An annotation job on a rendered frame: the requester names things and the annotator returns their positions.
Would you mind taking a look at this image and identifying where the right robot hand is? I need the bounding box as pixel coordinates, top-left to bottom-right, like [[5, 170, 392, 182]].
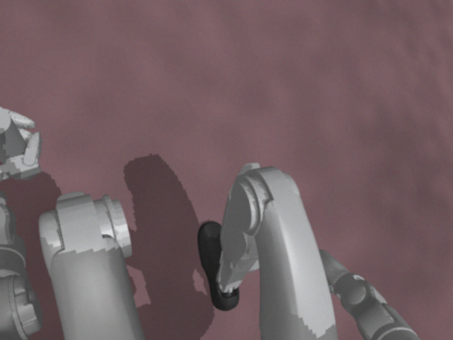
[[319, 249, 350, 295]]

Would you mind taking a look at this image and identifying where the can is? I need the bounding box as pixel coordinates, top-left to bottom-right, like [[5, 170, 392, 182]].
[[0, 107, 38, 180]]

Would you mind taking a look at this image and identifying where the right robot foot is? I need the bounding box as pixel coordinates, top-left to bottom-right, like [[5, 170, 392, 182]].
[[197, 222, 239, 311]]

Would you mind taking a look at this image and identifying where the right robot arm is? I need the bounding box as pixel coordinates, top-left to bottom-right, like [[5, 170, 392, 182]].
[[333, 273, 420, 340]]

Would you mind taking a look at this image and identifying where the left robot hand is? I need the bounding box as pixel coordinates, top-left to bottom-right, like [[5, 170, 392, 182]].
[[0, 109, 43, 181]]

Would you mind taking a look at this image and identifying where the left robot arm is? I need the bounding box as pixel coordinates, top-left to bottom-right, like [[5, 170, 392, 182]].
[[0, 191, 43, 340]]

